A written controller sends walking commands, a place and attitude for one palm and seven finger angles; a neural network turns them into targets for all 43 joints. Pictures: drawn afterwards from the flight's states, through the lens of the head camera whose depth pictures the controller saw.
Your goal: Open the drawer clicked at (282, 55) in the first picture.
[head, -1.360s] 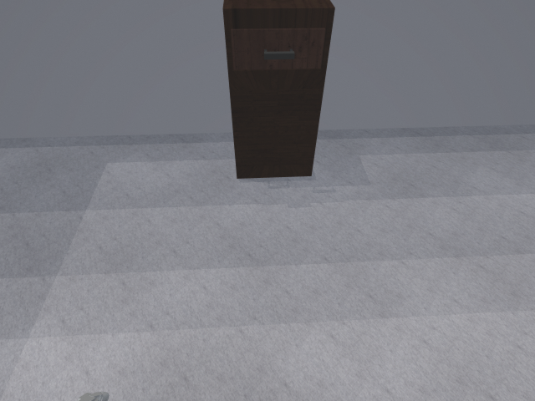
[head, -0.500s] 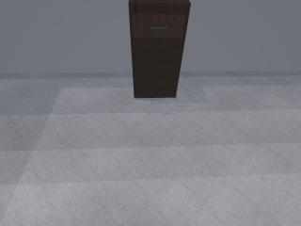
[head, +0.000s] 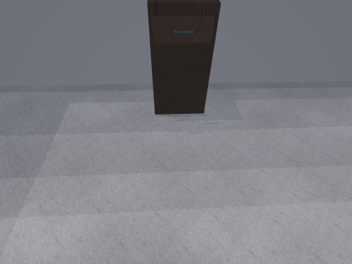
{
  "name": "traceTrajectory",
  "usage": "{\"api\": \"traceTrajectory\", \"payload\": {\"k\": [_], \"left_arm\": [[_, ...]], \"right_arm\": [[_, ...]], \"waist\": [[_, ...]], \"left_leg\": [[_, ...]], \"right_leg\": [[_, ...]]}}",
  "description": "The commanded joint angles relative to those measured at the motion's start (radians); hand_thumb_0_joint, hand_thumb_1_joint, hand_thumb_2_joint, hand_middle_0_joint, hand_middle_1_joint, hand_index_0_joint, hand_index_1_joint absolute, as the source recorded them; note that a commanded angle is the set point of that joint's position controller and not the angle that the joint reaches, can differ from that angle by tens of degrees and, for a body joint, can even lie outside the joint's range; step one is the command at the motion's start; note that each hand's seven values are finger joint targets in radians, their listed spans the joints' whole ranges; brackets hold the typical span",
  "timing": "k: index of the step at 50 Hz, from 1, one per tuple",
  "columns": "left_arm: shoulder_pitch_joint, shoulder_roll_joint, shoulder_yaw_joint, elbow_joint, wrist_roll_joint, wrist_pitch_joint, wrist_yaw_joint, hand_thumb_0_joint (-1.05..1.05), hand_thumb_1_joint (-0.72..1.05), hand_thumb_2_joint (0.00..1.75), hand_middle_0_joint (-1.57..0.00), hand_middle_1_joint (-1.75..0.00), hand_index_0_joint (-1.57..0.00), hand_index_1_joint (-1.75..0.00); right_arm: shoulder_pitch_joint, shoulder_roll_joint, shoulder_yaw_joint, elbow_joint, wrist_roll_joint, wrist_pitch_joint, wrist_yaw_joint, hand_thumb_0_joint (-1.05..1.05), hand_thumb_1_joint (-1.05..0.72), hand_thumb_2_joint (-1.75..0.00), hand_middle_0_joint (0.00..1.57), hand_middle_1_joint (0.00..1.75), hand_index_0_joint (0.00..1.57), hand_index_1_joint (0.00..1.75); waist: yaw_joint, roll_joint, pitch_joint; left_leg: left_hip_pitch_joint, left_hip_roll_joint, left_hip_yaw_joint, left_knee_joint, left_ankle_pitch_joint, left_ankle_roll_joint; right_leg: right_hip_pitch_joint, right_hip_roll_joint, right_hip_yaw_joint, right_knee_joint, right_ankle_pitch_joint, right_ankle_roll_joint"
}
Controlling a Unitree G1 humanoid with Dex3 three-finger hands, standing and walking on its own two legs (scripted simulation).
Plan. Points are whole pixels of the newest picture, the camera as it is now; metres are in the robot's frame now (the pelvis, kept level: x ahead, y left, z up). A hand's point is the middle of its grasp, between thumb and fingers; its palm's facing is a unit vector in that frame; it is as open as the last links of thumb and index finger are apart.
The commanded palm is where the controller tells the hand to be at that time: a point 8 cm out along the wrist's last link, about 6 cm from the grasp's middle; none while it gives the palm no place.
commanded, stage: look at it before walking up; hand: left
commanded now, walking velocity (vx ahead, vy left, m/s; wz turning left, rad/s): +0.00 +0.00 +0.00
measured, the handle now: (183, 32) +1.40 +0.04 -0.06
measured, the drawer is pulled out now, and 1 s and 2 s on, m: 0.00 0.00 0.00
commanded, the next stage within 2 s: walk to a spot facing it in 0.08 s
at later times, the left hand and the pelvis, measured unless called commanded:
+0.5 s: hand out of the picture +0.06 +0.19 -0.19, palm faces -0.10 -0.97 -0.20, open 7.4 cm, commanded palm none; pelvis +0.05 -0.01 -0.02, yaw -9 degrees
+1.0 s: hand (120, 239) +0.23 +0.18 -0.21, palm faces -0.22 -0.96 -0.15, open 7.4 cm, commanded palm none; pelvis +0.25 -0.01 -0.03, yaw -20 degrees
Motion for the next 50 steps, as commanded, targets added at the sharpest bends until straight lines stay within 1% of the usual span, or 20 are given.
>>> {"api": "traceTrajectory", "payload": {"k": [1, 9, 10, 12, 17, 21, 24, 26, 27, 28, 29, 30, 32, 36, 44, 46, 47, 48, 49, 50], "left_arm": [[-0.037, 0.206, 0.044, -0.063, 0.000, -0.021, 0.013, 0.00, 0.90, 0.90, -0.20, -0.30, -0.20, -0.30], [-0.034, 0.206, 0.045, -0.062, 0.000, -0.023, 0.013, 0.00, 0.90, 0.90, -0.20, -0.30, -0.20, -0.30], [-0.002, 0.140, 0.032, -0.046, -0.002, -0.015, 0.015, 0.00, 0.90, 0.90, -0.20, -0.30, -0.20, -0.30], [0.054, 0.087, 0.025, -0.037, 0.002, 0.005, 0.013, 0.00, 0.90, 0.90, -0.20, -0.30, -0.20, -0.30], [0.105, 0.095, 0.058, -0.097, 0.011, 0.021, -0.013, 0.00, 0.90, 0.90, -0.20, -0.30, -0.20, -0.30], [0.137, 0.017, 0.069, -0.145, 0.009, -0.006, -0.025, 0.00, 0.90, 0.90, -0.20, -0.30, -0.20, -0.30], [0.034, -0.023, 0.075, -0.197, 0.009, -0.021, -0.033, 0.00, 0.90, 0.90, -0.20, -0.30, -0.20, -0.30], [0.137, -0.050, 0.081, -0.162, 0.010, -0.028, -0.039, 0.00, 0.90, 0.90, -0.20, -0.30, -0.20, -0.30], [0.287, -0.030, 0.090, -0.110, 0.014, -0.032, -0.037, 0.00, 0.90, 0.90, -0.20, -0.30, -0.20, -0.30], [0.472, 0.098, 0.123, -0.057, 0.023, -0.049, -0.016, 0.00, 0.90, 0.90, -0.20, -0.30, -0.20, -0.30], [0.551, 0.115, 0.116, -0.036, -0.003, -0.054, 0.002, 0.00, 0.90, 0.90, -0.20, -0.30, -0.20, -0.30], [0.503, 0.084, 0.107, -0.043, 0.002, -0.055, 0.011, 0.00, 0.90, 0.90, -0.20, -0.30, -0.20, -0.30], [0.401, 0.019, 0.090, -0.068, 0.010, -0.056, 0.017, 0.00, 0.90, 0.90, -0.20, -0.30, -0.20, -0.30], [0.322, -0.009, 0.086, -0.080, 0.017, -0.072, 0.021, 0.00, 0.90, 0.90, -0.20, -0.30, -0.20, -0.30], [0.312, 0.005, 0.096, -0.063, 0.016, -0.066, 0.024, 0.00, 0.90, 0.90, -0.20, -0.30, -0.20, -0.30], [0.282, 0.014, 0.102, -0.070, 0.012, -0.065, 0.024, 0.00, 0.90, 0.90, -0.20, -0.30, -0.20, -0.30], [0.277, 0.000, 0.104, -0.070, 0.009, -0.064, 0.021, 0.00, 0.90, 0.90, -0.20, -0.30, -0.20, -0.30], [0.316, -0.049, 0.105, -0.085, -0.002, -0.059, 0.011, 0.00, 0.90, 0.90, -0.20, -0.30, -0.20, -0.30], [0.334, -0.096, 0.096, -0.110, -0.007, -0.061, -0.001, 0.00, 0.90, 0.90, -0.20, -0.30, -0.20, -0.30], [0.282, -0.076, 0.095, -0.120, 0.003, -0.059, 0.003, 0.00, 0.90, 0.90, -0.20, -0.30, -0.20, -0.30]], "right_arm": [[-0.050, -0.202, -0.043, -0.058, 0.001, -0.019, -0.016, 0.00, -0.90, -0.90, 0.20, 0.30, 0.20, 0.30], [-0.045, -0.201, -0.041, -0.054, 0.002, -0.020, -0.016, 0.00, -0.90, -0.90, 0.20, 0.30, 0.20, 0.30], [-0.021, -0.136, -0.026, -0.039, -0.002, -0.014, -0.015, 0.00, -0.90, -0.90, 0.20, 0.30, 0.20, 0.30], [0.041, -0.074, -0.017, -0.029, -0.008, 0.001, -0.014, 0.00, -0.90, -0.90, 0.20, 0.30, 0.20, 0.30], [0.089, -0.102, -0.052, -0.074, -0.013, 0.004, -0.014, 0.00, -0.90, -0.90, 0.20, 0.30, 0.20, 0.30], [0.163, -0.128, -0.079, -0.090, -0.009, -0.024, -0.023, 0.00, -0.90, -0.90, 0.20, 0.30, 0.20, 0.30], [0.220, -0.108, -0.089, -0.079, -0.012, -0.043, -0.025, 0.00, -0.90, -0.90, 0.20, 0.30, 0.20, 0.30], [0.162, -0.087, -0.084, -0.085, -0.016, -0.044, -0.027, 0.00, -0.90, -0.90, 0.20, 0.30, 0.20, 0.30], [0.120, -0.067, -0.076, -0.097, -0.015, -0.043, -0.024, 0.00, -0.90, -0.90, 0.20, 0.30, 0.20, 0.30], [0.079, 0.017, -0.060, -0.150, 0.002, -0.047, -0.013, 0.00, -0.90, -0.90, 0.20, 0.30, 0.20, 0.30], [-0.024, -0.001, -0.057, -0.203, -0.003, -0.060, -0.011, 0.00, -0.90, -0.90, 0.20, 0.30, 0.20, 0.30], [-0.074, 0.016, -0.061, -0.201, -0.003, -0.062, -0.012, 0.00, -0.90, -0.90, 0.20, 0.30, 0.20, 0.30], [-0.051, 0.043, -0.065, -0.178, -0.013, -0.054, -0.008, 0.00, -0.90, -0.90, 0.20, 0.30, 0.20, 0.30], [0.016, 0.080, -0.071, -0.166, -0.010, -0.025, 0.006, 0.00, -0.90, -0.90, 0.20, 0.30, 0.20, 0.30], [-0.085, 0.101, -0.069, -0.234, -0.001, -0.045, 0.025, 0.00, -0.90, -0.90, 0.20, 0.30, 0.20, 0.30], [0.042, 0.072, -0.079, -0.200, -0.006, -0.055, 0.010, 0.00, -0.90, -0.90, 0.20, 0.30, 0.20, 0.30], [0.191, 0.029, -0.089, -0.153, -0.011, -0.059, -0.004, 0.00, -0.90, -0.90, 0.20, 0.30, 0.20, 0.30], [0.335, -0.073, -0.114, -0.121, -0.026, -0.063, -0.017, 0.00, -0.90, -0.90, 0.20, 0.30, 0.20, 0.30], [0.414, -0.150, -0.124, -0.107, -0.028, -0.061, -0.018, 0.00, -0.90, -0.90, 0.20, 0.30, 0.20, 0.30], [0.340, -0.114, -0.113, -0.113, -0.016, -0.055, -0.020, 0.00, -0.90, -0.90, 0.20, 0.30, 0.20, 0.30]], "waist": [[-0.002, 0.007, -0.031], [-0.002, 0.001, -0.049], [-0.002, 0.003, -0.074], [-0.001, -0.012, -0.052], [-0.002, -0.002, 0.099], [-0.021, 0.155, 0.067], [-0.053, 0.188, 0.097], [0.015, 0.145, 0.065], [0.089, 0.020, 0.012], [0.152, -0.371, -0.041], [0.165, -0.303, -0.026], [0.145, -0.140, 0.032], [0.079, -0.011, 0.087], [0.008, -0.066, 0.060], [0.027, -0.133, 0.075], [-0.039, -0.095, 0.019], [-0.094, -0.040, -0.060], [-0.137, 0.144, -0.178], [-0.128, 0.352, -0.228], [-0.111, 0.268, -0.187]], "left_leg": [[0.003, 0.100, -0.090, -0.062, 0.072, 0.042], [0.010, 0.103, -0.087, -0.059, 0.099, 0.042], [0.029, 0.105, -0.066, -0.045, 0.076, 0.031], [0.013, 0.096, -0.029, -0.003, -0.081, 0.019], [-0.092, 0.114, -0.032, 0.025, -0.413, 0.048], [0.040, 0.267, -0.193, -0.046, -0.401, 0.137], [0.104, 0.385, -0.194, -0.068, -0.069, 0.207], [-0.021, 0.325, -0.022, 0.087, 0.050, 0.137], [-0.176, 0.237, 0.090, 0.330, 0.062, 0.079], [-0.517, 0.080, 0.226, 0.726, -0.196, 0.003], [-0.627, 0.050, 0.104, 0.847, -0.366, 0.003], [-0.667, 0.088, 0.041, 0.893, -0.305, 0.003], [-0.643, 0.134, 0.027, 0.877, -0.202, -0.008], [-0.554, 0.128, 0.062, 0.735, -0.086, -0.039], [-0.329, 0.065, 0.116, 0.341, 0.009, -0.002], [-0.112, 0.024, 0.131, 0.210, 0.028, 0.013], [0.095, 0.030, 0.118, 0.166, 0.033, 0.025], [0.332, 0.235, -0.128, 0.129, -0.041, 0.081], [0.379, 0.485, -0.481, -0.056, -0.132, 0.174], [0.248, 0.513, -0.535, -0.152, -0.360, 0.185]], "right_leg": [[-0.024, -0.122, 0.110, -0.092, 0.040, -0.026], [-0.006, -0.124, 0.107, -0.087, 0.075, -0.026], [-0.002, -0.123, 0.110, -0.087, 0.052, -0.020], [-0.044, -0.106, 0.134, -0.075, -0.120, -0.022], [-0.223, -0.060, 0.204, -0.021, -0.413, -0.066], [-0.378, 0.036, 0.083, 0.268, -0.272, -0.048], [-0.468, -0.035, -0.023, 0.415, -0.325, -0.013], [-0.229, -0.039, -0.071, 0.259, -0.233, -0.021], [0.025, -0.006, -0.061, 0.119, -0.108, -0.044], [0.273, -0.286, 0.416, -0.068, -0.092, -0.140], [0.278, -0.375, 0.635, -0.143, 0.096, -0.215], [0.226, -0.368, 0.589, -0.127, 0.156, -0.253], [0.127, -0.330, 0.459, -0.114, 0.164, -0.246], [0.031, -0.246, 0.267, -0.146, 0.210, -0.206], [0.010, -0.193, 0.193, -0.121, 0.282, -0.148], [-0.014, -0.160, 0.172, 0.027, 0.408, -0.127], [-0.074, -0.114, 0.145, 0.215, 0.408, -0.104], [-0.250, -0.025, 0.077, 0.485, 0.149, -0.067], [-0.416, 0.077, -0.011, 0.819, -0.366, -0.035], [-0.463, 0.022, 0.062, 0.955, -0.343, -0.048]]}}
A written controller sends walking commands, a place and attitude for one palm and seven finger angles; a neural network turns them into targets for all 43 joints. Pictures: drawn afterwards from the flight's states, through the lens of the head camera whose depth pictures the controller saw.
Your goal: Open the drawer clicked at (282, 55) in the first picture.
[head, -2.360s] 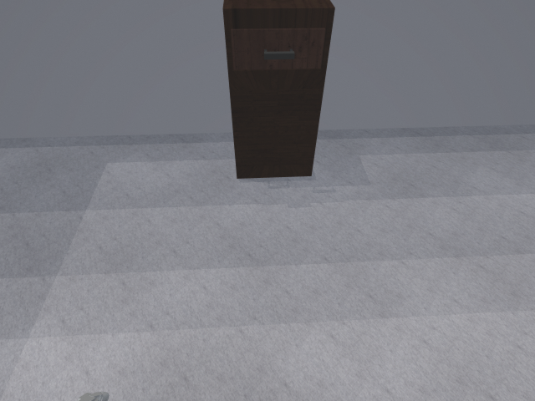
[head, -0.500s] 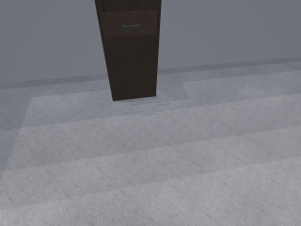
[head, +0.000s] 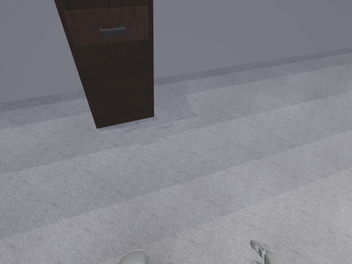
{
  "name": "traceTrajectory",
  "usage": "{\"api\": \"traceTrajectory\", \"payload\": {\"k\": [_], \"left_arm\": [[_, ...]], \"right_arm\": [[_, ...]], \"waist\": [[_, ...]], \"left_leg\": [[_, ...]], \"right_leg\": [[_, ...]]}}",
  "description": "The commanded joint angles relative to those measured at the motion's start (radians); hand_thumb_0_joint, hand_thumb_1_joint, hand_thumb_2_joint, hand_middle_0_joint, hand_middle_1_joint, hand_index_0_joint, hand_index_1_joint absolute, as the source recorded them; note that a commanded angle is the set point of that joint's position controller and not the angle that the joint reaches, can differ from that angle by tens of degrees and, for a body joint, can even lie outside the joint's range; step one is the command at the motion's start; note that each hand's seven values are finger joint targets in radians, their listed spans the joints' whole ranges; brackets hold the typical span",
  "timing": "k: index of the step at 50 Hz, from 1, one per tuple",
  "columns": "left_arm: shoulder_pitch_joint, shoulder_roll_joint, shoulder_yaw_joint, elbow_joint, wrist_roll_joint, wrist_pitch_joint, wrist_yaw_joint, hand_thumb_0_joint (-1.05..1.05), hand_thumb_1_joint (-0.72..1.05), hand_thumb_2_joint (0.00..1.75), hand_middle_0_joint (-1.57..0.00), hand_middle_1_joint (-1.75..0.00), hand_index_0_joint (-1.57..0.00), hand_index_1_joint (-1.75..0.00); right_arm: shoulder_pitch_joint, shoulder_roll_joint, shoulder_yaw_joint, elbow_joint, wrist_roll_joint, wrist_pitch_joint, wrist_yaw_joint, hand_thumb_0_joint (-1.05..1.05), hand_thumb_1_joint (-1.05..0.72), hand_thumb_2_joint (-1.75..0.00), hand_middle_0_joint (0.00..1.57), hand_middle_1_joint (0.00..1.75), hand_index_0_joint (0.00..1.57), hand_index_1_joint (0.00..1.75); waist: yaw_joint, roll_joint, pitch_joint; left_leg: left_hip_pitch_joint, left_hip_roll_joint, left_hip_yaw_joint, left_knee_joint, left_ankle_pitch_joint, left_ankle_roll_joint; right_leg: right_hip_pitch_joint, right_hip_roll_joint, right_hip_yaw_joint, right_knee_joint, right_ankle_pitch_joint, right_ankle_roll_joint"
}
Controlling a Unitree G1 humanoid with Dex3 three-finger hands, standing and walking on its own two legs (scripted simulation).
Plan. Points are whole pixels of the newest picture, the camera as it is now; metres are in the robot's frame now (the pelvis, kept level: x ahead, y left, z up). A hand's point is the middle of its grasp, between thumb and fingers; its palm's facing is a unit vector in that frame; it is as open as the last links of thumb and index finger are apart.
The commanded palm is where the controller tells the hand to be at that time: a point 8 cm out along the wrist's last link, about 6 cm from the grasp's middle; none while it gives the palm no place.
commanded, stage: walk to a spot facing it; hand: left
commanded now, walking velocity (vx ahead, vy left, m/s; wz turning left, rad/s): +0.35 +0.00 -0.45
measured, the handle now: (112, 29) +1.07 +0.43 -0.03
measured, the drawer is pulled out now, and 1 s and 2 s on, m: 0.00 0.00 0.00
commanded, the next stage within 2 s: turn to face it in 0.82 s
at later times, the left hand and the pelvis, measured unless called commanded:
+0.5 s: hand (149, 176) +0.38 +0.12 -0.14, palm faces -0.33 -0.93 -0.17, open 7.4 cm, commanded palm none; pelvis +0.19 -0.01 +0.02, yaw -15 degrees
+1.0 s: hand (150, 163) +0.44 +0.13 -0.17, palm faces -0.27 -0.95 -0.17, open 7.3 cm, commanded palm none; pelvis +0.39 -0.05 +0.01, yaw -22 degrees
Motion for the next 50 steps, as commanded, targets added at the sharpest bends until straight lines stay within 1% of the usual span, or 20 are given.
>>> {"api": "traceTrajectory", "payload": {"k": [1, 3, 6, 14, 22, 24, 25, 26, 27, 28, 30, 32, 34, 37, 43, 46, 47, 48, 49, 50], "left_arm": [[-0.080, 0.084, 0.028, -0.122, 0.001, -0.021, -0.008, 0.00, 0.90, 0.90, -0.20, -0.30, -0.20, -0.30], [-0.103, 0.064, 0.030, -0.119, 0.016, -0.002, -0.029, 0.00, 0.90, 0.90, -0.20, -0.30, -0.20, -0.30], [-0.066, 0.035, 0.030, -0.113, 0.020, 0.036, -0.037, 0.00, 0.90, 0.90, -0.20, -0.30, -0.20, -0.30], [-0.286, 0.037, 0.028, -0.192, 0.024, 0.048, -0.052, 0.00, 0.90, 0.90, -0.20, -0.30, -0.20, -0.30], [-0.466, 0.038, 0.010, -0.235, 0.016, 0.029, -0.049, 0.00, 0.90, 0.90, -0.20, -0.30, -0.20, -0.30], [-0.372, 0.051, 0.016, -0.211, 0.015, 0.020, -0.046, 0.00, 0.90, 0.90, -0.20, -0.30, -0.20, -0.30], [-0.251, 0.079, 0.024, -0.172, 0.018, 0.009, -0.043, 0.00, 0.90, 0.90, -0.20, -0.30, -0.20, -0.30], [-0.094, 0.146, 0.045, -0.122, 0.021, -0.004, -0.036, 0.00, 0.90, 0.90, -0.20, -0.30, -0.20, -0.30], [0.040, 0.269, 0.074, -0.097, 0.016, -0.013, -0.016, 0.00, 0.90, 0.90, -0.20, -0.30, -0.20, -0.30], [0.068, 0.328, 0.081, -0.078, -0.011, -0.006, -0.008, 0.00, 0.90, 0.90, -0.20, -0.30, -0.20, -0.30], [-0.079, 0.246, 0.059, -0.117, -0.011, -0.008, -0.001, 0.00, 0.90, 0.90, -0.20, -0.30, -0.20, -0.30], [-0.187, 0.167, 0.037, -0.131, -0.005, -0.020, 0.008, 0.00, 0.90, 0.90, -0.20, -0.30, -0.20, -0.30], [-0.204, 0.138, 0.028, -0.128, 0.004, -0.030, 0.008, 0.00, 0.90, 0.90, -0.20, -0.30, -0.20, -0.30], [-0.186, 0.125, 0.031, -0.115, 0.007, -0.034, 0.007, 0.00, 0.90, 0.90, -0.20, -0.30, -0.20, -0.30], [-0.123, 0.158, 0.030, -0.088, 0.007, -0.030, 0.003, 0.00, 0.90, 0.90, -0.20, -0.30, -0.20, -0.30], [-0.130, 0.170, 0.033, -0.084, -0.001, -0.019, 0.003, 0.00, 0.90, 0.90, -0.20, -0.30, -0.20, -0.30], [-0.124, 0.145, 0.027, -0.075, -0.002, -0.016, 0.005, 0.00, 0.90, 0.90, -0.20, -0.30, -0.20, -0.30], [-0.082, 0.098, 0.017, -0.076, -0.007, -0.014, 0.004, 0.00, 0.90, 0.90, -0.20, -0.30, -0.20, -0.30], [-0.044, 0.057, 0.004, -0.081, -0.013, -0.017, 0.001, 0.00, 0.90, 0.90, -0.20, -0.30, -0.20, -0.30], [-0.067, 0.086, 0.002, -0.077, -0.002, -0.011, 0.014, 0.00, 0.90, 0.90, -0.20, -0.30, -0.20, -0.30]], "right_arm": [[0.294, -0.231, -0.065, 0.045, 0.005, 0.007, -0.036, 0.00, -0.90, -0.90, 0.20, 0.30, 0.20, 0.30], [0.206, -0.131, -0.040, 0.037, -0.001, -0.005, -0.037, 0.00, -0.90, -0.90, 0.20, 0.30, 0.20, 0.30], [0.193, -0.106, -0.036, 0.046, 0.003, -0.022, -0.042, 0.00, -0.90, -0.90, 0.20, 0.30, 0.20, 0.30], [0.323, -0.130, -0.046, 0.093, 0.005, -0.029, -0.040, 0.00, -0.90, -0.90, 0.20, 0.30, 0.20, 0.30], [0.445, -0.148, -0.038, 0.144, -0.008, -0.007, -0.037, 0.00, -0.90, -0.90, 0.20, 0.30, 0.20, 0.30], [0.422, -0.169, -0.042, 0.137, -0.005, -0.004, -0.040, 0.00, -0.90, -0.90, 0.20, 0.30, 0.20, 0.30], [0.405, -0.180, -0.041, 0.129, 0.001, -0.002, -0.039, 0.00, -0.90, -0.90, 0.20, 0.30, 0.20, 0.30], [0.389, -0.171, -0.038, 0.115, 0.012, -0.002, -0.028, 0.00, -0.90, -0.90, 0.20, 0.30, 0.20, 0.30], [0.393, -0.104, -0.027, 0.075, 0.026, -0.004, -0.022, 0.00, -0.90, -0.90, 0.20, 0.30, 0.20, 0.30], [0.304, -0.105, -0.027, 0.042, 0.026, -0.004, -0.032, 0.00, -0.90, -0.90, 0.20, 0.30, 0.20, 0.30], [0.245, -0.106, -0.039, 0.039, 0.016, 0.005, -0.034, 0.00, -0.90, -0.90, 0.20, 0.30, 0.20, 0.30], [0.286, -0.080, -0.038, 0.076, 0.001, 0.030, -0.030, 0.00, -0.90, -0.90, 0.20, 0.30, 0.20, 0.30], [0.330, -0.061, -0.035, 0.094, -0.003, 0.047, -0.027, 0.00, -0.90, -0.90, 0.20, 0.30, 0.20, 0.30], [0.295, -0.040, -0.037, 0.078, -0.003, 0.052, -0.018, 0.00, -0.90, -0.90, 0.20, 0.30, 0.20, 0.30], [0.107, -0.057, -0.031, 0.008, 0.004, 0.029, -0.001, 0.00, -0.90, -0.90, 0.20, 0.30, 0.20, 0.30], [0.138, -0.086, -0.031, 0.019, 0.005, 0.019, -0.010, 0.00, -0.90, -0.90, 0.20, 0.30, 0.20, 0.30], [0.218, -0.109, -0.033, 0.053, 0.004, 0.013, -0.015, 0.00, -0.90, -0.90, 0.20, 0.30, 0.20, 0.30], [0.328, -0.182, -0.044, 0.081, -0.006, 0.003, -0.024, 0.00, -0.90, -0.90, 0.20, 0.30, 0.20, 0.30], [0.393, -0.268, -0.056, 0.092, -0.008, 0.013, -0.026, 0.00, -0.90, -0.90, 0.20, 0.30, 0.20, 0.30], [0.376, -0.239, -0.045, 0.099, -0.001, 0.023, -0.036, 0.00, -0.90, -0.90, 0.20, 0.30, 0.20, 0.30]], "waist": [[-0.130, 0.247, -0.095], [-0.068, 0.167, 0.027], [-0.023, 0.168, 0.002], [-0.069, 0.110, 0.039], [-0.125, 0.155, 0.069], [-0.072, 0.175, 0.003], [-0.013, 0.155, -0.069], [0.061, 0.074, -0.175], [0.100, -0.146, -0.307], [0.095, -0.128, -0.299], [0.031, -0.041, -0.140], [-0.051, 0.001, -0.054], [-0.088, -0.038, -0.040], [-0.092, -0.052, -0.026], [-0.034, -0.082, 0.006], [-0.064, -0.053, 0.010], [-0.097, 0.024, -0.026], [-0.125, 0.191, -0.119], [-0.121, 0.378, -0.169], [-0.130, 0.349, -0.163]], "left_leg": [[0.422, 0.408, -0.574, -0.460, -0.463, 0.128], [0.222, 0.328, -0.360, -0.472, -0.368, 0.088], [0.144, 0.259, -0.131, -0.476, -0.195, 0.069], [0.368, 0.274, -0.003, -0.499, -0.014, 0.102], [0.502, 0.288, 0.120, -0.373, 0.371, 0.070], [0.531, 0.281, 0.171, -0.218, 0.639, 0.054], [0.484, 0.251, 0.201, -0.043, 0.707, 0.025], [0.275, 0.225, 0.221, 0.189, 0.574, -0.015], [-0.064, 0.078, 0.210, 0.517, -0.178, -0.070], [-0.209, 0.020, 0.065, 0.724, -0.421, -0.071], [-0.224, 0.095, -0.066, 0.749, -0.246, -0.067], [-0.124, 0.126, -0.072, 0.626, -0.155, -0.072], [-0.064, 0.116, -0.052, 0.527, -0.137, -0.086], [-0.059, 0.099, -0.036, 0.386, -0.081, -0.094], [0.020, 0.050, -0.013, 0.066, -0.062, -0.077], [0.188, 0.005, 0.026, -0.101, -0.007, -0.070], [0.320, 0.005, 0.009, -0.174, 0.037, -0.061], [0.501, 0.149, -0.171, -0.229, 0.157, 0.001], [0.586, 0.366, -0.406, -0.309, 0.307, 0.113], [0.522, 0.376, -0.459, -0.360, 0.265, 0.148]], "right_leg": [[-0.589, -0.052, -0.037, 0.692, 0.066, -0.040], [-0.555, -0.117, -0.055, 0.639, 0.170, -0.029], [-0.490, -0.137, -0.086, 0.542, 0.255, -0.005], [-0.634, -0.173, -0.131, 0.238, 0.391, 0.035], [-0.525, -0.092, -0.233, -0.027, 0.281, -0.021], [-0.385, -0.038, -0.273, -0.092, 0.240, -0.054], [-0.194, -0.002, -0.292, -0.161, 0.278, -0.072], [0.126, -0.054, -0.224, -0.182, 0.361, -0.107], [0.413, -0.363, 0.230, -0.229, 0.487, -0.218], [0.396, -0.472, 0.413, -0.331, 0.675, -0.296], [0.135, -0.412, 0.291, -0.396, 0.520, -0.242], [-0.089, -0.322, 0.108, -0.439, 0.500, -0.181], [-0.190, -0.277, 0.032, -0.456, 0.507, -0.169], [-0.216, -0.243, 0.013, -0.477, 0.443, -0.172], [-0.157, -0.256, 0.057, -0.450, 0.397, -0.168], [-0.170, -0.220, 0.038, -0.361, 0.456, -0.130], [-0.194, -0.175, -0.008, -0.238, 0.489, -0.101], [-0.289, -0.091, -0.081, -0.012, 0.386, -0.049], [-0.423, -0.004, -0.199, 0.248, -0.052, 0.000], [-0.447, -0.027, -0.123, 0.382, -0.112, 0.004]]}}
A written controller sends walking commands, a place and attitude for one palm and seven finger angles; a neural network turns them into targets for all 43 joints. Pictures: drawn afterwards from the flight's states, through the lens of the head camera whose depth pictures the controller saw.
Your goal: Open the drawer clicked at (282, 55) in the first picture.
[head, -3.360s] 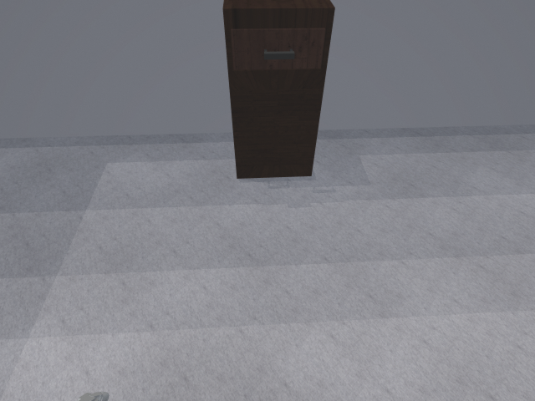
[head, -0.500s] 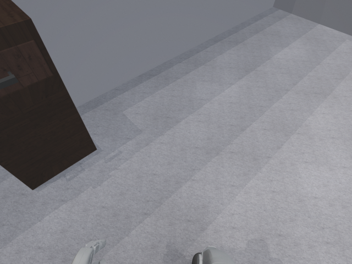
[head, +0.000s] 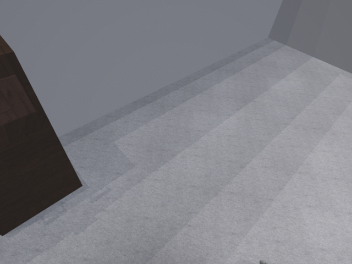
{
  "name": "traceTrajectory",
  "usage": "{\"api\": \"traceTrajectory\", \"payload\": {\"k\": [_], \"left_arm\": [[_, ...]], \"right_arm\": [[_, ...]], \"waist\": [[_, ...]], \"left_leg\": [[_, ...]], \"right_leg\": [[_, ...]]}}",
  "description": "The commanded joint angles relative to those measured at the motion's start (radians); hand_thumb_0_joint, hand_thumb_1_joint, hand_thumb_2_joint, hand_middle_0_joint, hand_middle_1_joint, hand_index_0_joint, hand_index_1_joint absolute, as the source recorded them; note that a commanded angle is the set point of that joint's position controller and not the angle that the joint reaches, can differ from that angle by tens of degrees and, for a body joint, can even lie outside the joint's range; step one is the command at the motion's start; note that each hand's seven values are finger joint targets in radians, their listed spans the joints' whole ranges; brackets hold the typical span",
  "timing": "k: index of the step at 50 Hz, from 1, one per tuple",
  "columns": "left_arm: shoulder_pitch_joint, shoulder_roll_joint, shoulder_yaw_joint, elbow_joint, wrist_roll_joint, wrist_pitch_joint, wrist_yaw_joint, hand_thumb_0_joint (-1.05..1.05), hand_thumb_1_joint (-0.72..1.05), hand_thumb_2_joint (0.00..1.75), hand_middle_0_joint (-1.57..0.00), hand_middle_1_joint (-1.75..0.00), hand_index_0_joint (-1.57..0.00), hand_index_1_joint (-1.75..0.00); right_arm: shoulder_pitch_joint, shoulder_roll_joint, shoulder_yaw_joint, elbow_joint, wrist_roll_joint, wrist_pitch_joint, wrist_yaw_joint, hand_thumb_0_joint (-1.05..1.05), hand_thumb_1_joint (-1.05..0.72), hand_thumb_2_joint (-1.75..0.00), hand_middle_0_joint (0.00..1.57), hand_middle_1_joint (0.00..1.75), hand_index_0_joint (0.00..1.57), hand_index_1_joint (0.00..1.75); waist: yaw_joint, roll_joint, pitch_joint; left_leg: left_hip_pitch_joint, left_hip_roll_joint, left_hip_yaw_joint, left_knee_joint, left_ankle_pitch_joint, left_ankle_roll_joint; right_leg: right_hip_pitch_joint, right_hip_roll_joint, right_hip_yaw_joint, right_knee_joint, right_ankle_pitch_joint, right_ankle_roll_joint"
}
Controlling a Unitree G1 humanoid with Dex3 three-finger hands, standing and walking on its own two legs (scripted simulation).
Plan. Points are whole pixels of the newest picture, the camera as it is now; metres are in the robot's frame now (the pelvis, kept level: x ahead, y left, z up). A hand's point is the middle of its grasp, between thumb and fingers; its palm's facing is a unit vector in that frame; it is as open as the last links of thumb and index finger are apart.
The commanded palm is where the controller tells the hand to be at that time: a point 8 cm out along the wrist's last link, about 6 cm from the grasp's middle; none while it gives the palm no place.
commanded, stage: turn to face it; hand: left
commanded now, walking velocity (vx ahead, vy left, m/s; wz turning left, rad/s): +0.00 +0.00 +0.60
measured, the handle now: out of the picture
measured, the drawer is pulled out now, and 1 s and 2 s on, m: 0.00 0.00 0.00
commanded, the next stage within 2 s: take the last steps up to it in 1.32 s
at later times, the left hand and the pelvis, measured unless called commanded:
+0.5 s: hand out of the picture +0.13 +0.18 -0.14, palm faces +0.25 -0.93 -0.26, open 7.4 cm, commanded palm none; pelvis +0.06 -0.03 +0.01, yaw +14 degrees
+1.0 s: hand out of the picture -0.04 +0.21 -0.17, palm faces +0.57 -0.78 -0.27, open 7.4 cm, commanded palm none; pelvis +0.05 +0.00 +0.01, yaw +32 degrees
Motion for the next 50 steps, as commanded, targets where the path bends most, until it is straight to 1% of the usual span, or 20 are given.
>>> {"api": "traceTrajectory", "payload": {"k": [1, 3, 5, 8, 16, 19, 20, 21, 22, 24, 27, 36, 38, 40, 41, 42, 43, 44, 47, 50], "left_arm": [[-0.032, 0.055, 0.001, -0.071, 0.004, -0.019, 0.013, 0.00, 0.90, 0.90, -0.20, -0.30, -0.20, -0.30], [-0.047, 0.030, -0.007, -0.060, 0.006, -0.012, 0.005, 0.00, 0.90, 0.90, -0.20, -0.30, -0.20, -0.30], [-0.016, 0.008, -0.012, -0.049, 0.003, 0.008, 0.007, 0.00, 0.90, 0.90, -0.20, -0.30, -0.20, -0.30], [-0.039, 0.016, 0.000, -0.070, 0.004, 0.029, 0.015, 0.00, 0.90, 0.90, -0.20, -0.30, -0.20, -0.30], [-0.138, 0.026, 0.020, -0.164, -0.005, 0.039, 0.025, 0.00, 0.90, 0.90, -0.20, -0.30, -0.20, -0.30], [-0.069, 0.057, 0.028, -0.162, -0.009, 0.026, 0.032, 0.00, 0.90, 0.90, -0.20, -0.30, -0.20, -0.30], [-0.047, 0.121, 0.038, -0.165, 0.002, 0.018, 0.040, 0.00, 0.90, 0.90, -0.20, -0.30, -0.20, -0.30], [-0.036, 0.211, 0.055, -0.177, 0.014, 0.016, 0.044, 0.00, 0.90, 0.90, -0.20, -0.30, -0.20, -0.30], [-0.057, 0.212, 0.054, -0.196, 0.005, 0.020, 0.045, 0.00, 0.90, 0.90, -0.20, -0.30, -0.20, -0.30], [-0.174, 0.153, 0.036, -0.224, 0.006, 0.022, 0.044, 0.00, 0.90, 0.90, -0.20, -0.30, -0.20, -0.30], [-0.181, 0.117, 0.023, -0.231, 0.009, 0.016, 0.042, 0.00, 0.90, 0.90, -0.20, -0.30, -0.20, -0.30], [-0.081, 0.215, 0.043, -0.209, 0.019, 0.031, 0.031, 0.00, 0.90, 0.90, -0.20, -0.30, -0.20, -0.30], [-0.089, 0.225, 0.051, -0.208, 0.020, 0.035, 0.029, 0.00, 0.90, 0.90, -0.20, -0.30, -0.20, -0.30], [-0.093, 0.224, 0.054, -0.208, 0.007, 0.042, 0.023, 0.00, 0.90, 0.90, -0.20, -0.30, -0.20, -0.30], [-0.090, 0.195, 0.052, -0.224, 0.000, 0.045, 0.017, 0.00, 0.90, 0.90, -0.20, -0.30, -0.20, -0.30], [-0.134, 0.128, 0.029, -0.274, -0.002, 0.045, 0.008, 0.00, 0.90, 0.90, -0.20, -0.30, -0.20, -0.30], [-0.195, 0.144, 0.025, -0.298, 0.009, 0.058, 0.017, 0.00, 0.90, 0.90, -0.20, -0.30, -0.20, -0.30], [-0.220, 0.126, 0.030, -0.287, 0.005, 0.061, 0.022, 0.00, 0.90, 0.90, -0.20, -0.30, -0.20, -0.30], [-0.153, 0.140, 0.038, -0.236, 0.003, 0.060, 0.006, 0.00, 0.90, 0.90, -0.20, -0.30, -0.20, -0.30], [-0.132, 0.132, 0.033, -0.229, 0.001, 0.064, 0.008, 0.00, 0.90, 0.90, -0.20, -0.30, -0.20, -0.30]], "right_arm": [[0.264, -0.179, -0.026, 0.046, 0.004, 0.014, -0.033, 0.00, -0.90, -0.90, 0.20, 0.30, 0.20, 0.30], [0.156, -0.117, -0.006, 0.031, 0.007, 0.008, -0.035, 0.00, -0.90, -0.90, 0.20, 0.30, 0.20, 0.30], [0.117, -0.119, -0.006, 0.026, 0.014, 0.010, -0.035, 0.00, -0.90, -0.90, 0.20, 0.30, 0.20, 0.30], [0.129, -0.130, -0.026, 0.020, 0.013, 0.026, -0.033, 0.00, -0.90, -0.90, 0.20, 0.30, 0.20, 0.30], [0.123, -0.177, -0.063, -0.007, 0.004, 0.066, -0.025, 0.00, -0.90, -0.90, 0.20, 0.30, 0.20, 0.30], [0.089, -0.170, -0.072, -0.031, 0.015, 0.074, -0.020, 0.00, -0.90, -0.90, 0.20, 0.30, 0.20, 0.30], [0.099, -0.127, -0.067, -0.045, 0.024, 0.075, -0.012, 0.00, -0.90, -0.90, 0.20, 0.30, 0.20, 0.30], [0.096, -0.064, -0.058, -0.080, 0.022, 0.076, -0.008, 0.00, -0.90, -0.90, 0.20, 0.30, 0.20, 0.30], [0.096, -0.121, -0.072, -0.080, 0.011, 0.092, -0.010, 0.00, -0.90, -0.90, 0.20, 0.30, 0.20, 0.30], [0.086, -0.102, -0.074, -0.054, 0.006, 0.113, 0.001, 0.00, -0.90, -0.90, 0.20, 0.30, 0.20, 0.30], [0.100, -0.086, -0.067, -0.049, 0.008, 0.117, 0.012, 0.00, -0.90, -0.90, 0.20, 0.30, 0.20, 0.30], [-0.062, -0.097, -0.044, -0.127, 0.017, 0.113, 0.021, 0.00, -0.90, -0.90, 0.20, 0.30, 0.20, 0.30], [-0.039, -0.107, -0.041, -0.134, 0.018, 0.103, 0.019, 0.00, -0.90, -0.90, 0.20, 0.30, 0.20, 0.30], [0.020, -0.151, -0.051, -0.123, 0.013, 0.093, 0.018, 0.00, -0.90, -0.90, 0.20, 0.30, 0.20, 0.30], [0.087, -0.234, -0.073, -0.113, 0.008, 0.083, 0.014, 0.00, -0.90, -0.90, 0.20, 0.30, 0.20, 0.30], [0.146, -0.349, -0.099, -0.114, 0.009, 0.081, 0.010, 0.00, -0.90, -0.90, 0.20, 0.30, 0.20, 0.30], [0.196, -0.350, -0.097, -0.082, 0.015, 0.084, 0.004, 0.00, -0.90, -0.90, 0.20, 0.30, 0.20, 0.30], [0.160, -0.334, -0.094, -0.086, 0.011, 0.081, -0.009, 0.00, -0.90, -0.90, 0.20, 0.30, 0.20, 0.30], [-0.022, -0.251, -0.063, -0.134, 0.007, 0.075, -0.015, 0.00, -0.90, -0.90, 0.20, 0.30, 0.20, 0.30], [-0.008, -0.247, -0.063, -0.133, 0.010, 0.073, -0.014, 0.00, -0.90, -0.90, 0.20, 0.30, 0.20, 0.30]], "waist": [[-0.107, 0.263, -0.047], [-0.052, 0.158, 0.013], [-0.027, 0.182, -0.022], [-0.035, 0.143, -0.053], [-0.056, 0.196, -0.063], [-0.011, 0.143, -0.083], [-0.001, -0.018, -0.098], [0.004, -0.283, -0.077], [0.002, -0.222, -0.078], [-0.051, -0.115, 0.027], [-0.063, -0.126, 0.030], [0.006, -0.182, -0.021], [-0.006, -0.187, -0.056], [-0.046, -0.115, -0.092], [-0.088, 0.071, -0.151], [-0.124, 0.365, -0.153], [-0.146, 0.266, -0.149], [-0.135, 0.311, -0.122], [-0.049, 0.218, -0.046], [-0.056, 0.174, -0.070]], "left_leg": [[0.327, 0.339, -0.452, -0.312, 0.283, 0.192], [0.196, 0.255, -0.330, -0.321, 0.355, 0.168], [0.140, 0.183, -0.234, -0.317, 0.369, 0.142], [0.153, 0.164, -0.268, -0.319, 0.321, 0.151], [0.138, 0.145, -0.389, -0.264, 0.240, 0.155], [0.027, 0.084, -0.376, -0.152, 0.211, 0.095], [-0.114, 0.006, -0.296, -0.019, 0.043, 0.033], [-0.255, -0.139, -0.108, 0.206, -0.328, -0.046], [-0.215, -0.090, -0.148, 0.409, -0.384, -0.044], [-0.222, -0.044, -0.151, 0.602, -0.265, -0.054], [-0.219, -0.029, -0.114, 0.600, -0.192, -0.077], [-0.075, -0.043, -0.008, 0.224, -0.246, -0.072], [-0.011, -0.046, 0.007, 0.094, -0.221, -0.059], [0.166, -0.051, 0.019, -0.116, -0.040, -0.043], [0.361, 0.068, -0.145, -0.194, 0.169, 0.016], [0.472, 0.331, -0.461, -0.222, 0.554, 0.148], [0.397, 0.361, -0.461, -0.225, 0.515, 0.211], [0.343, 0.313, -0.451, -0.229, 0.426, 0.206], [0.188, 0.173, -0.310, -0.248, 0.282, 0.139], [0.214, 0.148, -0.306, -0.253, 0.282, 0.145]], "right_leg": [[-0.410, -0.059, 0.019, 0.519, -0.148, 0.008], [-0.362, -0.109, 0.030, 0.452, -0.061, 0.033], [-0.266, -0.100, 0.005, 0.357, -0.008, 0.051], [-0.273, -0.083, -0.004, 0.319, 0.030, 0.069], [-0.212, -0.046, -0.006, 0.095, 0.028, 0.076], [0.002, -0.055, -0.001, -0.194, 0.220, 0.070], [0.140, -0.204, 0.141, -0.318, 0.225, 0.033], [0.157, -0.462, 0.348, -0.377, 0.329, -0.072], [0.035, -0.526, 0.335, -0.384, 0.319, -0.137], [-0.092, -0.413, 0.187, -0.370, 0.280, -0.111], [-0.059, -0.352, 0.033, -0.328, 0.427, -0.086], [0.036, -0.398, -0.059, -0.235, 0.596, -0.102], [0.057, -0.403, -0.082, -0.171, 0.622, -0.083], [-0.015, -0.370, -0.150, -0.036, 0.566, -0.017], [-0.179, -0.310, -0.184, 0.154, 0.403, 0.042], [-0.453, -0.178, -0.172, 0.387, -0.205, 0.115], [-0.464, -0.166, -0.053, 0.489, -0.248, 0.104], [-0.488, -0.163, -0.007, 0.532, -0.195, 0.102], [-0.408, -0.150, 0.016, 0.511, -0.007, 0.101], [-0.366, -0.119, 0.009, 0.411, 0.007, 0.106]]}}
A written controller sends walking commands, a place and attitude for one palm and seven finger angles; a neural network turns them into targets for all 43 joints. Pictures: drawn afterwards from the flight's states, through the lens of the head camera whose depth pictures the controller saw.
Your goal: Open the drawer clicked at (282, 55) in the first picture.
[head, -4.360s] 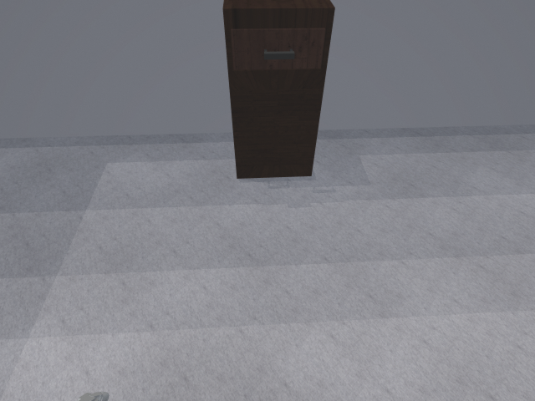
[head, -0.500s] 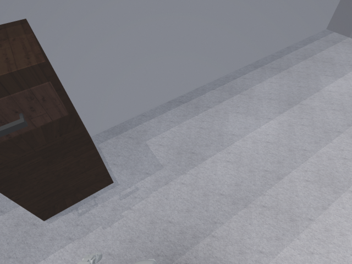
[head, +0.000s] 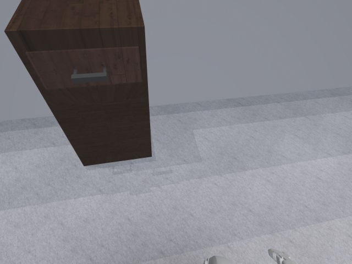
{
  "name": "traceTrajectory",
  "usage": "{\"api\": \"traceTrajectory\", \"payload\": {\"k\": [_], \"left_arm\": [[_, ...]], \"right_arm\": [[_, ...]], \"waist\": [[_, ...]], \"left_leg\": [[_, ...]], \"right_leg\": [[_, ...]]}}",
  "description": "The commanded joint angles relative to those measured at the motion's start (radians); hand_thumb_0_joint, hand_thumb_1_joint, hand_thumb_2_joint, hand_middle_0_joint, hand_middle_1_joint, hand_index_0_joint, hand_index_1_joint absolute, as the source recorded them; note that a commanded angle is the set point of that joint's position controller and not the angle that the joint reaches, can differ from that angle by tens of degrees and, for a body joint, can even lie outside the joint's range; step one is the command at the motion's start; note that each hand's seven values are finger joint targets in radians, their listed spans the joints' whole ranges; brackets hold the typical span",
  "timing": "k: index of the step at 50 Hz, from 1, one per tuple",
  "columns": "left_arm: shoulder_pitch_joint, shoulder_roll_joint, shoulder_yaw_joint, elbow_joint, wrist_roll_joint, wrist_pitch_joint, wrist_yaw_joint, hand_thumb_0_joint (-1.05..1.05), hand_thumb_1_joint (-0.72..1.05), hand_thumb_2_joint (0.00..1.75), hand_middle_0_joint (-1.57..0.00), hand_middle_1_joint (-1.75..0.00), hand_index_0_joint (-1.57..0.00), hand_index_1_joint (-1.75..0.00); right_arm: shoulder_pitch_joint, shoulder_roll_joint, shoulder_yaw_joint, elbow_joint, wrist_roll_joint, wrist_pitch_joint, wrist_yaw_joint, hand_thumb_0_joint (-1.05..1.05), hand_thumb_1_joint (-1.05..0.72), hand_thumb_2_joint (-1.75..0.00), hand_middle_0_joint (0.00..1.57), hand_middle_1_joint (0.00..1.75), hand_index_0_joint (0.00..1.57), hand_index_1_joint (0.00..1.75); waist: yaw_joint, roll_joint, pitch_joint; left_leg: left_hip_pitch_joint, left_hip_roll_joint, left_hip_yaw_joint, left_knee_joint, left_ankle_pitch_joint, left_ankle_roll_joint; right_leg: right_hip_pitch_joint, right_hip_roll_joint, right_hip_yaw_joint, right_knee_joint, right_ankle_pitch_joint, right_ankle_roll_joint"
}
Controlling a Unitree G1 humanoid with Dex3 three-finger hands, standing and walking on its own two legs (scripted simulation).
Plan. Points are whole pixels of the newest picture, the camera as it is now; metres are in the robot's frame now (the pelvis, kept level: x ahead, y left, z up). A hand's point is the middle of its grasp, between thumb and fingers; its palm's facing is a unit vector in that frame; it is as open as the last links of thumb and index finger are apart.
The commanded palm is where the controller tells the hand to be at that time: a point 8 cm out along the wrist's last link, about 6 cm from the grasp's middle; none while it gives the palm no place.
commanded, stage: turn to face it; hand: left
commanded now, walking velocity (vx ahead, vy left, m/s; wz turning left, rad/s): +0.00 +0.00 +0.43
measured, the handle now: (90, 74) +0.71 +0.38 -0.05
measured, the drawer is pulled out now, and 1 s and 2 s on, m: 0.00 0.00 0.00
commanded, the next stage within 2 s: take the last steps up to it in 0.32 s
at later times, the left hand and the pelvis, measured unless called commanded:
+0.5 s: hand out of the picture +0.01 +0.15 -0.15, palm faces +0.25 -0.94 -0.24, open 7.3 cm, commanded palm none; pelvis -0.01 -0.04 +0.01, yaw +13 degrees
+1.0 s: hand out of the picture +0.06 +0.20 -0.16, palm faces +0.26 -0.95 -0.17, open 7.4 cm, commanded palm none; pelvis +0.06 +0.01 +0.01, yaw +14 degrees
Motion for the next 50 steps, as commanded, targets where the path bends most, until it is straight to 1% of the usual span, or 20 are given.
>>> {"api": "traceTrajectory", "payload": {"k": [1, 6, 9, 10, 11, 12, 13, 15, 18, 21, 25, 27, 30, 31, 32, 33, 35, 39, 45, 50], "left_arm": [[-0.022, 0.049, 0.008, -0.106, -0.003, -0.034, 0.002, 0.00, 0.90, 0.90, -0.20, -0.30, -0.20, -0.30], [-0.014, 0.026, -0.003, -0.119, -0.009, -0.045, 0.010, 0.00, 0.90, 0.90, -0.20, -0.30, -0.20, -0.30], [0.072, 0.035, -0.001, -0.095, -0.010, -0.060, 0.015, 0.00, 0.90, 0.90, -0.20, -0.30, -0.20, -0.30], [0.104, 0.072, 0.006, -0.091, -0.003, -0.071, 0.020, 0.00, 0.90, 0.90, -0.20, -0.30, -0.20, -0.30], [0.110, 0.166, 0.022, -0.091, 0.014, -0.081, 0.028, 0.00, 0.90, 0.90, -0.20, -0.30, -0.20, -0.30], [0.098, 0.198, 0.025, -0.110, 0.010, -0.077, 0.026, 0.00, 0.90, 0.90, -0.20, -0.30, -0.20, -0.30], [0.054, 0.163, 0.023, -0.114, 0.007, -0.077, 0.031, 0.00, 0.90, 0.90, -0.20, -0.30, -0.20, -0.30], [-0.035, 0.099, 0.002, -0.125, 0.004, -0.076, 0.027, 0.00, 0.90, 0.90, -0.20, -0.30, -0.20, -0.30], [-0.031, 0.075, 0.000, -0.119, 0.009, -0.082, 0.032, 0.00, 0.90, 0.90, -0.20, -0.30, -0.20, -0.30], [0.047, 0.093, 0.002, -0.077, 0.013, -0.080, 0.030, 0.00, 0.90, 0.90, -0.20, -0.30, -0.20, -0.30], [0.117, 0.108, 0.012, -0.014, 0.016, -0.087, 0.021, 0.00, 0.90, 0.90, -0.20, -0.30, -0.20, -0.30], [0.121, 0.111, 0.012, 0.010, 0.018, -0.090, 0.015, 0.00, 0.90, 0.90, -0.20, -0.30, -0.20, -0.30], [0.068, 0.082, 0.003, 0.024, 0.003, -0.083, 0.007, 0.00, 0.90, 0.90, -0.20, -0.30, -0.20, -0.30], [0.052, 0.033, -0.008, 0.014, -0.004, -0.078, 0.000, 0.00, 0.90, 0.90, -0.20, -0.30, -0.20, -0.30], [0.016, -0.033, -0.024, -0.019, 0.000, -0.079, -0.009, 0.00, 0.90, 0.90, -0.20, -0.30, -0.20, -0.30], [-0.056, -0.019, -0.026, -0.045, 0.012, -0.081, -0.008, 0.00, 0.90, 0.90, -0.20, -0.30, -0.20, -0.30], [-0.076, -0.012, -0.017, -0.014, 0.014, -0.081, -0.020, 0.00, 0.90, 0.90, -0.20, -0.30, -0.20, -0.30], [0.019, -0.032, -0.026, 0.053, 0.009, -0.082, -0.031, 0.00, 0.90, 0.90, -0.20, -0.30, -0.20, -0.30], [-0.071, -0.057, -0.027, 0.027, 0.004, -0.080, -0.030, 0.00, 0.90, 0.90, -0.20, -0.30, -0.20, -0.30], [-0.127, -0.074, -0.022, 0.006, 0.002, -0.096, -0.033, 0.00, 0.90, 0.90, -0.20, -0.30, -0.20, -0.30]], "right_arm": [[0.038, -0.195, -0.055, -0.044, 0.000, -0.011, -0.017, 0.00, -0.90, -0.90, 0.20, 0.30, 0.20, 0.30], [0.037, -0.192, -0.060, -0.039, -0.005, 0.000, -0.015, 0.00, -0.90, -0.90, 0.20, 0.30, 0.20, 0.30], [0.009, -0.174, -0.058, -0.041, 0.004, 0.005, -0.011, 0.00, -0.90, -0.90, 0.20, 0.30, 0.20, 0.30], [0.014, -0.139, -0.055, -0.046, 0.011, 0.004, -0.007, 0.00, -0.90, -0.90, 0.20, 0.30, 0.20, 0.30], [0.035, -0.066, -0.043, -0.064, 0.018, 0.004, -0.001, 0.00, -0.90, -0.90, 0.20, 0.30, 0.20, 0.30], [0.030, -0.091, -0.050, -0.073, 0.010, 0.014, -0.003, 0.00, -0.90, -0.90, 0.20, 0.30, 0.20, 0.30], [0.011, -0.098, -0.058, -0.054, 0.003, 0.029, -0.004, 0.00, -0.90, -0.90, 0.20, 0.30, 0.20, 0.30], [0.046, -0.087, -0.058, -0.006, 0.000, 0.037, 0.005, 0.00, -0.90, -0.90, 0.20, 0.30, 0.20, 0.30], [0.080, -0.063, -0.048, 0.025, 0.001, 0.035, 0.009, 0.00, -0.90, -0.90, 0.20, 0.30, 0.20, 0.30], [0.024, -0.044, -0.037, 0.025, 0.005, 0.032, 0.004, 0.00, -0.90, -0.90, 0.20, 0.30, 0.20, 0.30], [0.009, -0.018, -0.021, 0.033, 0.003, 0.013, 0.007, 0.00, -0.90, -0.90, 0.20, 0.30, 0.20, 0.30], [0.038, -0.013, -0.018, 0.043, 0.005, -0.001, 0.009, 0.00, -0.90, -0.90, 0.20, 0.30, 0.20, 0.30], [0.190, -0.017, -0.011, 0.102, 0.002, -0.027, -0.001, 0.00, -0.90, -0.90, 0.20, 0.30, 0.20, 0.30], [0.255, -0.074, -0.023, 0.126, -0.003, -0.034, -0.011, 0.00, -0.90, -0.90, 0.20, 0.30, 0.20, 0.30], [0.323, -0.159, -0.038, 0.133, -0.009, -0.033, -0.017, 0.00, -0.90, -0.90, 0.20, 0.30, 0.20, 0.30], [0.334, -0.165, -0.040, 0.141, -0.011, -0.033, -0.022, 0.00, -0.90, -0.90, 0.20, 0.30, 0.20, 0.30], [0.279, -0.095, -0.018, 0.143, -0.006, -0.046, -0.035, 0.00, -0.90, -0.90, 0.20, 0.30, 0.20, 0.30], [0.259, -0.058, -0.005, 0.155, 0.005, -0.079, -0.043, 0.00, -0.90, -0.90, 0.20, 0.30, 0.20, 0.30], [0.341, -0.040, -0.012, 0.208, 0.003, -0.087, -0.047, 0.00, -0.90, -0.90, 0.20, 0.30, 0.20, 0.30], [0.362, -0.044, -0.018, 0.238, -0.010, -0.084, -0.047, 0.00, -0.90, -0.90, 0.20, 0.30, 0.20, 0.30]], "waist": [[-0.050, 0.183, -0.133], [-0.049, 0.203, -0.141], [-0.002, 0.182, -0.144], [0.016, 0.084, -0.150], [0.011, -0.200, -0.141], [0.021, -0.218, -0.133], [0.012, -0.225, -0.094], [-0.036, -0.121, -0.020], [-0.034, -0.135, -0.050], [0.009, -0.131, -0.056], [0.044, -0.130, -0.084], [0.036, -0.136, -0.085], [-0.041, -0.049, -0.082], [-0.073, 0.142, -0.073], [-0.106, 0.368, -0.037], [-0.124, 0.340, 0.035], [-0.090, 0.257, 0.114], [-0.036, 0.165, 0.042], [-0.056, 0.152, 0.066], [-0.067, 0.178, 0.069]], "left_leg": [[0.147, 0.224, -0.245, -0.222, 0.370, 0.143], [0.122, 0.218, -0.294, -0.182, 0.416, 0.149], [0.011, 0.169, -0.282, -0.105, 0.367, 0.097], [-0.075, 0.109, -0.237, -0.009, 0.231, 0.045], [-0.249, -0.042, -0.078, 0.205, -0.084, -0.037], [-0.232, -0.049, -0.092, 0.405, -0.302, -0.047], [-0.225, -0.025, -0.137, 0.539, -0.280, -0.039], [-0.240, 0.002, -0.119, 0.657, -0.140, -0.050], [-0.214, 0.016, -0.075, 0.591, -0.098, -0.072], [-0.180, 0.015, -0.039, 0.415, -0.159, -0.078], [-0.128, 0.018, 0.007, 0.218, -0.182, -0.063], [-0.071, 0.017, 0.031, 0.117, -0.197, -0.043], [0.227, 0.008, 0.061, -0.177, -0.047, -0.022], [0.335, 0.133, -0.118, -0.262, -0.157, 0.021], [0.348, 0.329, -0.382, -0.388, -0.310, 0.101], [0.261, 0.385, -0.472, -0.447, -0.372, 0.165], [0.180, 0.328, -0.375, -0.456, -0.278, 0.157], [0.234, 0.248, -0.174, -0.417, 0.106, 0.141], [0.266, 0.261, -0.130, -0.408, 0.203, 0.161], [0.235, 0.268, -0.110, -0.329, 0.288, 0.143]], "right_leg": [[-0.046, 0.017, 0.035, -0.084, 0.028, 0.003], [0.077, 0.060, 0.021, -0.321, 0.016, -0.009], [0.273, 0.077, 0.004, -0.579, 0.203, -0.020], [0.377, 0.007, 0.071, -0.713, 0.270, -0.037], [0.446, -0.250, 0.348, -0.799, 0.360, -0.131], [0.328, -0.377, 0.397, -0.824, 0.425, -0.230], [0.233, -0.332, 0.378, -0.837, 0.345, -0.244], [0.181, -0.227, 0.220, -0.823, 0.291, -0.204], [0.238, -0.193, 0.115, -0.804, 0.352, -0.194], [0.302, -0.211, 0.117, -0.792, 0.427, -0.220], [0.366, -0.229, 0.150, -0.831, 0.247, -0.226], [0.352, -0.231, 0.155, -0.841, 0.123, -0.229], [0.143, -0.145, 0.060, -0.752, -0.050, -0.154], [-0.014, -0.066, -0.019, -0.593, -0.093, -0.102], [-0.165, 0.039, -0.119, -0.348, -0.085, -0.062], [-0.218, 0.031, -0.051, -0.212, -0.104, -0.075], [-0.237, -0.003, 0.026, -0.066, 0.028, -0.083], [-0.173, -0.013, 0.013, -0.061, 0.173, -0.054], [-0.173, -0.018, -0.007, -0.234, 0.207, -0.046], [-0.029, 0.023, -0.047, -0.423, 0.189, -0.081]]}}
